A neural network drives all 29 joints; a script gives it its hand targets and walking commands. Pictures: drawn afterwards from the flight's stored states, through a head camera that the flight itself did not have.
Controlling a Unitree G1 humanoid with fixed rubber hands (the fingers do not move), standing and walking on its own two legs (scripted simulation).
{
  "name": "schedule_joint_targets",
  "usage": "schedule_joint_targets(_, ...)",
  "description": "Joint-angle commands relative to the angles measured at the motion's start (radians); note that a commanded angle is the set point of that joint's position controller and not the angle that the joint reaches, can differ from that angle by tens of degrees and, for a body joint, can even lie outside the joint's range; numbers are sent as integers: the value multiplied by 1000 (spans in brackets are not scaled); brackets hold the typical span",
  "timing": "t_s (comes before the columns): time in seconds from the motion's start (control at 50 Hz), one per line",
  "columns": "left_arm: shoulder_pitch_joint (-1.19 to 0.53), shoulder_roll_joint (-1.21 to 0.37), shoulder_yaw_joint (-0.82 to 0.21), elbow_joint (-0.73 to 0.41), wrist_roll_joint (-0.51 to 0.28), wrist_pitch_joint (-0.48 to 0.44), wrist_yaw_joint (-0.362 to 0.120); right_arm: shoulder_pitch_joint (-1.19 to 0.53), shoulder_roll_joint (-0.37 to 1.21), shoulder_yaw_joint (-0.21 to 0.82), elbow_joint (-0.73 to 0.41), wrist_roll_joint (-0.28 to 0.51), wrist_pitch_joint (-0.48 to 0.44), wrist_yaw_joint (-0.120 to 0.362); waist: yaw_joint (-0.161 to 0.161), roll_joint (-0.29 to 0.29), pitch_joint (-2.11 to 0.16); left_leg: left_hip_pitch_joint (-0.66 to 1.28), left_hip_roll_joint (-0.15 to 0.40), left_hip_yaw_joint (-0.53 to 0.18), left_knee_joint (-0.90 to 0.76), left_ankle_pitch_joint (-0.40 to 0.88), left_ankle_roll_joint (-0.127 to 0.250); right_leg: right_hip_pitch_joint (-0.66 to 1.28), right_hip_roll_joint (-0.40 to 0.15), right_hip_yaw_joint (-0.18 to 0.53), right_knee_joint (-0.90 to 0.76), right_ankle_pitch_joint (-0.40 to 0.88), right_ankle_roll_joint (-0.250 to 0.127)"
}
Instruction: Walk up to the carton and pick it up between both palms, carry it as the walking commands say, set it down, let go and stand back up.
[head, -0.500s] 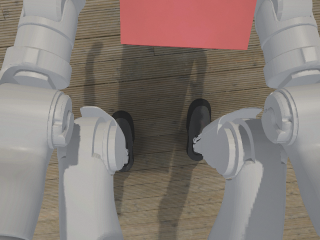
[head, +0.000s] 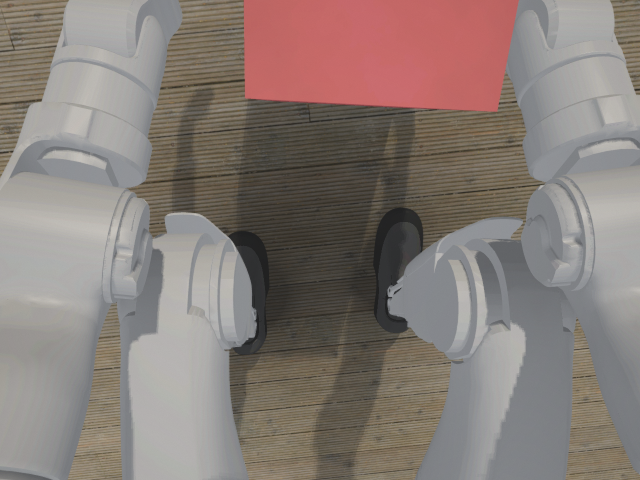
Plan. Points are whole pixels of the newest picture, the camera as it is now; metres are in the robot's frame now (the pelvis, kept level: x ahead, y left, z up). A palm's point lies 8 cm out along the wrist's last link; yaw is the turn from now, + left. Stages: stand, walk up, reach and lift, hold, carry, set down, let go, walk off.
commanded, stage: reach and lift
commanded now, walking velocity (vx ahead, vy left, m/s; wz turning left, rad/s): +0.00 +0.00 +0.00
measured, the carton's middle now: out of the picture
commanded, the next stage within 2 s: none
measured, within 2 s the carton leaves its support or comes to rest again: leaves its support in 1.04 s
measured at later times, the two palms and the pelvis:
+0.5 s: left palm out of the picture +0.56 +0.10 -0.17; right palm out of the picture +0.56 -0.17 -0.17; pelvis +0.00 +0.00 +0.00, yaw -1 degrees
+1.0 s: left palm out of the picture +0.57 +0.10 -0.17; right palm out of the picture +0.56 -0.16 -0.17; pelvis +0.00 +0.00 -0.01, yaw -1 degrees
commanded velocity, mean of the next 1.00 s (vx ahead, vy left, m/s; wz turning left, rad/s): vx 0.00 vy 0.00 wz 0.00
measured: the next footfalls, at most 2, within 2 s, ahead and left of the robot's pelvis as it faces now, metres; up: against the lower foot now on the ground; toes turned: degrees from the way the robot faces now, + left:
none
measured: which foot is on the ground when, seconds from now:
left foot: down 0.00-1.00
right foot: down 0.00-1.00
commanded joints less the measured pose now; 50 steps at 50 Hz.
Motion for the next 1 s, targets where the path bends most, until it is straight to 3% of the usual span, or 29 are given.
schedule_joint_targets(0.0,-345,68,-1,-143,8,-41,-5,-295,-37,-4,-153,-2,-42,9,-6,29,-1601,604,-71,25,-245,472,-44,828,82,-62,-116,445,17)
schedule_joint_targets(0.02,-363,53,-6,-161,0,-44,-6,-297,-33,-1,-151,-7,-44,11,-7,34,-1603,615,-70,31,-238,480,-49,830,83,-59,-119,444,16)
schedule_joint_targets(0.06,-373,74,30,-176,37,-48,6,-314,-23,5,-162,2,-42,10,28,30,-1613,600,-73,36,-236,474,-47,827,90,-48,-119,444,12)
schedule_joint_targets(0.18,-414,25,18,-200,51,-52,11,-367,44,38,-167,5,-35,13,48,38,-1619,636,-81,41,-240,477,-42,830,101,-51,-117,426,19)
schedule_joint_targets(0.2,-410,-7,8,-182,46,-49,10,-386,53,45,-174,13,-37,14,38,45,-1626,657,-76,35,-240,485,-43,832,101,-51,-120,427,19)
schedule_joint_targets(0.26,-398,-42,34,-164,69,-52,5,-386,130,68,-139,17,-29,26,70,0,-1561,607,-83,40,-257,450,-34,830,104,-49,-125,404,27)
schedule_joint_targets(0.3,-390,-91,52,-143,100,-50,-2,-429,168,89,-163,15,-31,34,98,-1,-1554,581,-89,49,-245,453,-31,838,113,-38,-127,406,28)
schedule_joint_targets(0.32,-403,-122,50,-158,97,-50,-11,-427,207,87,-156,-4,-28,38,91,-21,-1536,569,-94,46,-248,445,-31,843,115,-35,-131,400,27)
schedule_joint_targets(0.36,-472,-264,25,-171,111,-45,-53,-488,398,140,-161,4,-17,76,106,-34,-1527,548,-96,50,-240,426,-22,845,123,-26,-128,389,26)
schedule_joint_targets(0.42,-570,-532,-23,-199,116,-26,-133,-566,658,175,-153,-20,3,139,94,-35,-1495,511,-105,60,-222,408,-23,828,139,-27,-125,381,21)
schedule_joint_targets(0.48,-647,-784,-14,-243,166,11,-240,-600,981,192,-154,-66,54,232,126,-62,-1421,420,-114,76,-211,341,-25,835,147,-26,-113,332,15)
schedule_joint_targets(0.5,-674,-832,-17,-257,169,22,-261,-602,1029,168,-163,-83,68,251,104,-64,-1414,440,-115,75,-214,329,-24,826,147,-45,-105,321,13)
schedule_joint_targets(0.58,-632,-972,-14,-254,198,71,-313,-562,1107,153,-171,-99,105,309,108,-21,-1361,434,-111,87,-204,293,-18,756,154,-63,-97,281,-1)
schedule_joint_targets(0.6,-635,-982,-11,-262,201,74,-317,-567,1132,162,-185,-94,111,318,135,3,-1371,443,-113,96,-197,307,-17,762,154,-55,-95,284,-5)
schedule_joint_targets(0.68,-639,-1032,-22,-306,160,86,-337,-573,1176,165,-222,-81,128,334,95,-24,-1429,468,-119,90,-193,343,-5,757,155,-76,-87,314,1)
schedule_joint_targets(0.7,-637,-1050,-38,-297,155,94,-340,-555,1192,156,-211,-78,131,336,98,2,-1418,469,-117,87,-190,348,-6,747,156,-72,-81,318,-6)
schedule_joint_targets(0.76,-619,-1076,-50,-287,143,101,-341,-561,1179,152,-240,-73,129,343,76,11,-1426,509,-121,73,-196,383,-7,725,152,-80,-76,338,-6)
schedule_joint_targets(0.78,-619,-1085,-48,-294,148,104,-344,-553,1203,152,-220,-70,132,344,92,14,-1422,484,-124,74,-202,377,-8,738,154,-74,-82,336,-10)
schedule_joint_targets(0.8,-640,-1084,-54,-312,141,102,-341,-567,1205,158,-227,-63,136,349,89,7,-1431,495,-121,70,-200,387,-5,727,152,-74,-76,346,-9)
schedule_joint_targets(0.82,-651,-1102,-74,-324,120,102,-340,-580,1191,165,-258,-59,130,346,67,16,-1477,523,-121,64,-195,400,-3,730,151,-86,-63,350,-9)
schedule_joint_targets(0.84,-679,-1084,-69,-362,119,97,-337,-577,1206,163,-241,-53,138,345,82,-4,-1505,531,-122,64,-198,411,-4,747,150,-79,-69,356,-8)
schedule_joint_targets(0.92,-688,-1122,-99,-379,97,110,-324,-634,1200,191,-319,-35,136,334,80,-1,-1659,602,-129,63,-202,486,-13,828,154,-77,-72,425,-3)
schedule_joint_targets(0.98,-783,-1115,-144,-540,69,119,-305,-697,1208,230,-452,0,147,318,81,13,-1942,706,-141,68,-200,584,-21,979,163,-74,-70,538,-4)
